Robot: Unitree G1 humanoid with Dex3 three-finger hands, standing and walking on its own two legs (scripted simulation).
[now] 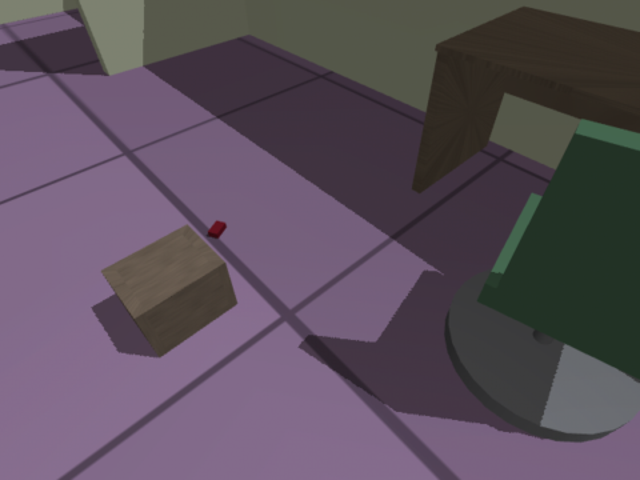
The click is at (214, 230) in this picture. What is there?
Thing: small brick
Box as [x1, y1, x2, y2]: [208, 221, 226, 237]
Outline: 225,223 216,221 208,231 209,235 218,237 225,228
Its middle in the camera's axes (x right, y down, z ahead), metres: -0.48 -0.03 +1.78
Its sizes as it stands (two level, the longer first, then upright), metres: 0.077 0.047 0.028
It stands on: the floor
